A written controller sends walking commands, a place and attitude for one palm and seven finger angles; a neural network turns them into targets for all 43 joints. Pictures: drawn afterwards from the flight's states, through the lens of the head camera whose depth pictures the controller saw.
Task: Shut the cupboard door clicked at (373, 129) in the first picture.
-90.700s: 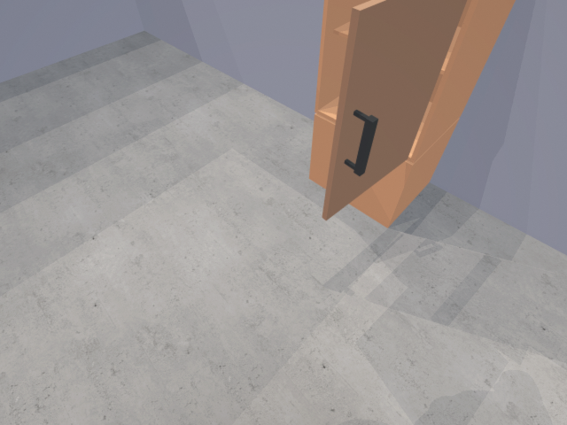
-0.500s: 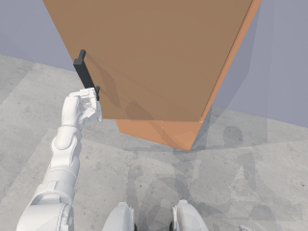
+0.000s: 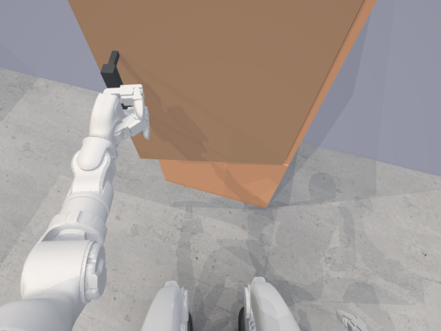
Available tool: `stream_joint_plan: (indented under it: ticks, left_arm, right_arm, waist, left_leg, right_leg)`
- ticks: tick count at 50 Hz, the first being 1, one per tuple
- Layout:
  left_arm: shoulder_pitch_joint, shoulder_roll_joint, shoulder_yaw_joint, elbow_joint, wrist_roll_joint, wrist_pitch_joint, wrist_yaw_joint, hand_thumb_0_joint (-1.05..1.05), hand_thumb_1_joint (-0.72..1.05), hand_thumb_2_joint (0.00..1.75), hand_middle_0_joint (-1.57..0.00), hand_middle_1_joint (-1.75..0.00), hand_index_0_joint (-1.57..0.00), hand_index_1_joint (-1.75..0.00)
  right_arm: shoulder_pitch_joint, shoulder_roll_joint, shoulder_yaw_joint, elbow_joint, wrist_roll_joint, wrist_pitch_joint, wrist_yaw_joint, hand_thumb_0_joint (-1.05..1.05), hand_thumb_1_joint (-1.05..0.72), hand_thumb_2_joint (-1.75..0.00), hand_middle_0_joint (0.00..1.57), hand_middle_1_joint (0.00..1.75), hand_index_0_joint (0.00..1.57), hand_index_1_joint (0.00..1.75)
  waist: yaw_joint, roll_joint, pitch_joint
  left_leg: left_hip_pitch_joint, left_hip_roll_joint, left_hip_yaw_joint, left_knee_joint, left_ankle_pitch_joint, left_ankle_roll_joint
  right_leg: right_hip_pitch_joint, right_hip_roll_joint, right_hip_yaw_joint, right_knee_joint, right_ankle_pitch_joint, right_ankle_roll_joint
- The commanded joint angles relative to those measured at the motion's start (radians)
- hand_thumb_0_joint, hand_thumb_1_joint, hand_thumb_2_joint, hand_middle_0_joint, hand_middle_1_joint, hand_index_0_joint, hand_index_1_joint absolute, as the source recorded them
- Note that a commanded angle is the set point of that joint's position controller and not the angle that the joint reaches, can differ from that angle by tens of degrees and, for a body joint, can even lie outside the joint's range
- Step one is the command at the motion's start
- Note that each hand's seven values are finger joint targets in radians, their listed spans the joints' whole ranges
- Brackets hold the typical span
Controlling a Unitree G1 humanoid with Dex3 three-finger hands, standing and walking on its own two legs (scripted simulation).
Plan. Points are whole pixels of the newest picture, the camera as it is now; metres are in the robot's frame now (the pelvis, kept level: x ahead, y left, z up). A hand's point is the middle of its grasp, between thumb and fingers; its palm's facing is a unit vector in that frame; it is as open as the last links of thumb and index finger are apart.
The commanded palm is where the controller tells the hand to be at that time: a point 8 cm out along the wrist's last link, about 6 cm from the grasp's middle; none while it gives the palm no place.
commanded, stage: push the door shut along its arc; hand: left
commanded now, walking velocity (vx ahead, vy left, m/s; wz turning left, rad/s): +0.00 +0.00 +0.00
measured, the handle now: (124, 95) +0.55 +0.17 +0.06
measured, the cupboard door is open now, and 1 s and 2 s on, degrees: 14 3 0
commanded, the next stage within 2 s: pull the fist back off the door in 1.24 s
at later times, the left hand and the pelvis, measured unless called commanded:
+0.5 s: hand (158, 102) +0.52 +0.10 +0.06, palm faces -0.30 -0.95 -0.05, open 3.1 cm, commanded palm +0.53 +0.14 +0.06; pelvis -0.01 +0.01 -0.02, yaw -1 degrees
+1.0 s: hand (173, 81) +0.57 +0.07 +0.06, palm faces -0.39 -0.92 -0.04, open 2.9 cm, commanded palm +0.59 +0.10 +0.06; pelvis +0.00 +0.01 -0.03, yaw -3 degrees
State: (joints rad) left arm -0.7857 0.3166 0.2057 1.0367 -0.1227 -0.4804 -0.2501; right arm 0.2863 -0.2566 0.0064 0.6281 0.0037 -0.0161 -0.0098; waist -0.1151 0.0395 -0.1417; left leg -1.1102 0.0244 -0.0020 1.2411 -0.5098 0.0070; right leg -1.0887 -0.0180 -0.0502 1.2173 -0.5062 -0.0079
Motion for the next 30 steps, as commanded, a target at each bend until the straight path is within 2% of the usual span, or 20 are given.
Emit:
stream_joint_plan:
  ticks: [1, 2, 3, 5, 8, 9, 11, 13, 15, 16, 17, 18, 20, 21, 24, 25, 26, 30]
  left_arm:
    - [-0.437, 0.161, 0.03, -0.104, -0.01, 0.005, -0.024, 0.0, 0.9, 0.9, -1.3, -1.5, -1.3, -1.5]
    - [-0.456, 0.152, 0.022, -0.089, -0.01, 0.012, -0.03, 0.0, 0.9, 0.9, -1.3, -1.5, -1.3, -1.5]
    - [-0.468, 0.17, 0.038, -0.098, -0.012, 0.011, -0.037, 0.0, 0.9, 0.9, -1.3, -1.5, -1.3, -1.5]
    - [-0.509, 0.154, 0.021, -0.12, -0.018, 0.002, -0.049, 0.0, 0.9, 0.9, -1.3, -1.5, -1.3, -1.5]
    - [-0.554, 0.176, 0.024, -0.118, -0.007, -0.007, -0.062, 0.0, 0.9, 0.9, -1.3, -1.5, -1.3, -1.5]
    - [-0.552, 0.176, 0.022, -0.107, -0.004, -0.004, -0.064, 0.0, 0.9, 0.9, -1.3, -1.5, -1.3, -1.5]
    - [-0.615, 0.198, 0.022, -0.111, 0.007, -0.008, -0.067, 0.0, 0.9, 0.9, -1.3, -1.5, -1.3, -1.5]
    - [-0.641, 0.207, 0.021, -0.095, 0.012, 0.002, -0.069, 0.0, 0.9, 0.9, -1.3, -1.5, -1.3, -1.5]
    - [-0.702, 0.18, -0.011, -0.096, 0.012, 0.007, -0.071, 0.0, 0.9, 0.9, -1.3, -1.5, -1.3, -1.5]
    - [-0.73, 0.208, 0.003, -0.085, 0.016, 0.011, -0.072, 0.0, 0.9, 0.9, -1.3, -1.5, -1.3, -1.5]
    - [-0.717, 0.217, 0.008, -0.054, 0.02, 0.023, -0.075, 0.0, 0.9, 0.9, -1.3, -1.5, -1.3, -1.5]
    - [-0.745, 0.247, 0.025, -0.05, 0.019, 0.028, -0.075, 0.0, 0.9, 0.9, -1.3, -1.5, -1.3, -1.5]
    - [-0.792, 0.214, -0.001, -0.059, 0.014, 0.035, -0.082, 0.0, 0.9, 0.9, -1.3, -1.5, -1.3, -1.5]
    - [-0.808, 0.237, 0.008, -0.054, 0.018, 0.034, -0.088, 0.0, 0.9, 0.9, -1.3, -1.5, -1.3, -1.5]
    - [-0.844, 0.24, 0.003, -0.027, 0.024, 0.054, -0.091, 0.0, 0.9, 0.9, -1.3, -1.5, -1.3, -1.5]
    - [-0.86, 0.27, 0.026, -0.031, 0.024, 0.05, -0.088, 0.0, 0.9, 0.9, -1.3, -1.5, -1.3, -1.5]
    - [-0.883, 0.275, 0.025, -0.042, 0.03, 0.048, -0.087, 0.0, 0.9, 0.9, -1.3, -1.5, -1.3, -1.5]
    - [-0.881, 0.366, 0.092, -0.006, 0.044, 0.065, -0.083, 0.0, 0.9, 0.9, -1.3, -1.5, -1.3, -1.5]
  right_arm:
    - [0.14, -0.174, -0.058, -0.074, 0.003, -0.017, -0.013, 0.0, -0.9, -0.9, 0.2, 0.3, 0.2, 0.3]
    - [0.148, -0.173, -0.058, -0.071, 0.003, -0.014, -0.012, 0.0, -0.9, -0.9, 0.2, 0.3, 0.2, 0.3]
    - [0.154, -0.174, -0.059, -0.072, 0.002, -0.013, -0.012, 0.0, -0.9, -0.9, 0.2, 0.3, 0.2, 0.3]
    - [0.168, -0.172, -0.058, -0.075, -0.001, -0.016, -0.01, 0.0, -0.9, -0.9, 0.2, 0.3, 0.2, 0.3]
    - [0.183, -0.177, -0.063, -0.057, -0.003, -0.012, -0.006, 0.0, -0.9, -0.9, 0.2, 0.3, 0.2, 0.3]
    - [0.184, -0.177, -0.062, -0.057, -0.003, -0.012, -0.004, 0.0, -0.9, -0.9, 0.2, 0.3, 0.2, 0.3]
    - [0.193, -0.182, -0.063, -0.045, -0.005, -0.013, -0.005, 0.0, -0.9, -0.9, 0.2, 0.3, 0.2, 0.3]
    - [0.203, -0.186, -0.062, -0.039, -0.004, -0.01, -0.005, 0.0, -0.9, -0.9, 0.2, 0.3, 0.2, 0.3]
    - [0.211, -0.183, -0.057, -0.04, -0.005, -0.015, -0.005, 0.0, -0.9, -0.9, 0.2, 0.3, 0.2, 0.3]
    - [0.212, -0.188, -0.058, -0.028, -0.006, -0.017, -0.005, 0.0, -0.9, -0.9, 0.2, 0.3, 0.2, 0.3]
    - [0.213, -0.19, -0.057, -0.024, -0.005, -0.016, -0.004, 0.0, -0.9, -0.9, 0.2, 0.3, 0.2, 0.3]
    - [0.219, -0.196, -0.054, -0.024, -0.005, -0.016, -0.008, 0.0, -0.9, -0.9, 0.2, 0.3, 0.2, 0.3]
    - [0.228, -0.19, -0.052, -0.026, -0.008, -0.026, -0.007, 0.0, -0.9, -0.9, 0.2, 0.3, 0.2, 0.3]
    - [0.226, -0.196, -0.052, -0.02, -0.008, -0.028, -0.008, 0.0, -0.9, -0.9, 0.2, 0.3, 0.2, 0.3]
    - [0.235, -0.197, -0.047, -0.011, -0.013, -0.033, -0.008, 0.0, -0.9, -0.9, 0.2, 0.3, 0.2, 0.3]
    - [0.248, -0.2, -0.045, -0.013, -0.016, -0.037, -0.009, 0.0, -0.9, -0.9, 0.2, 0.3, 0.2, 0.3]
    - [0.245, -0.202, -0.046, -0.013, -0.016, -0.039, -0.007, 0.0, -0.9, -0.9, 0.2, 0.3, 0.2, 0.3]
    - [0.262, -0.204, -0.036, -0.018, -0.021, -0.039, -0.004, 0.0, -0.9, -0.9, 0.2, 0.3, 0.2, 0.3]
  waist:
    - [-0.062, 0.0, -0.411]
    - [-0.074, -0.026, -0.404]
    - [-0.068, -0.027, -0.421]
    - [-0.077, 0.014, -0.45]
    - [-0.087, 0.02, -0.482]
    - [-0.085, 0.023, -0.476]
    - [-0.1, 0.051, -0.487]
    - [-0.113, 0.041, -0.472]
    - [-0.131, 0.075, -0.454]
    - [-0.134, 0.077, -0.472]
    - [-0.132, 0.084, -0.461]
    - [-0.142, 0.062, -0.461]
    - [-0.153, 0.084, -0.477]
    - [-0.153, 0.106, -0.498]
    - [-0.17, 0.121, -0.488]
    - [-0.167, 0.126, -0.497]
    - [-0.171, 0.136, -0.524]
    - [-0.163, 0.132, -0.537]
  left_leg:
    - [0.274, -0.019, -0.05, -0.149, 0.204, 0.023]
    - [0.265, -0.018, -0.051, -0.145, 0.196, 0.026]
    - [0.257, -0.018, -0.05, -0.139, 0.204, 0.027]
    - [0.29, -0.02, -0.057, -0.132, 0.246, 0.028]
    - [0.315, -0.013, -0.066, -0.119, 0.259, 0.025]
    - [0.302, -0.014, -0.064, -0.119, 0.241, 0.025]
    - [0.315, -0.01, -0.071, -0.11, 0.243, 0.025]
    - [0.306, -0.008, -0.073, -0.109, 0.216, 0.028]
    - [0.311, -0.012, -0.079, -0.109, 0.203, 0.03]
    - [0.312, -0.008, -0.081, -0.104, 0.192, 0.028]
    - [0.301, -0.009, -0.081, -0.101, 0.186, 0.027]
    - [0.289, -0.006, -0.086, -0.099, 0.174, 0.029]
    - [0.303, -0.011, -0.089, -0.094, 0.189, 0.033]
    - [0.309, -0.007, -0.092, -0.089, 0.19, 0.03]
    - [0.308, -0.004, -0.094, -0.073, 0.199, 0.031]
    - [0.316, -0.004, -0.102, -0.074, 0.211, 0.031]
    - [0.322, -0.002, -0.102, -0.068, 0.221, 0.03]
    - [0.278, -0.002, -0.096, -0.049, 0.249, 0.034]
  right_leg:
    - [0.162, 0.032, 0.03, -0.173, 0.215, -0.017]
    - [0.161, 0.034, 0.03, -0.177, 0.209, -0.015]
    - [0.174, 0.034, 0.033, -0.173, 0.217, -0.015]
    - [0.152, 0.038, 0.026, -0.157, 0.242, -0.021]
    - [0.128, 0.037, 0.024, -0.151, 0.24, -0.019]
    - [0.126, 0.038, 0.026, -0.154, 0.223, -0.019]
    - [0.095, 0.039, 0.024, -0.148, 0.215, -0.02]
    - [0.078, 0.041, 0.025, -0.157, 0.187, -0.02]
    - [0.045, 0.045, 0.017, -0.154, 0.168, -0.024]
    - [0.044, 0.044, 0.02, -0.154, 0.161, -0.021]
    - [0.039, 0.046, 0.02, -0.157, 0.154, -0.025]
    - [0.032, 0.047, 0.018, -0.152, 0.142, -0.024]
    - [0.025, 0.05, 0.012, -0.147, 0.149, -0.027]
    - [0.013, 0.048, 0.016, -0.144, 0.148, -0.026]
    - [-0.021, 0.05, 0.011, -0.136, 0.149, -0.028]
    - [-0.025, 0.052, 0.005, -0.128, 0.15, -0.031]
    - [-0.028, 0.05, 0.01, -0.125, 0.157, -0.028]
    - [0.001, 0.057, 0.009, -0.109, 0.172, -0.031]
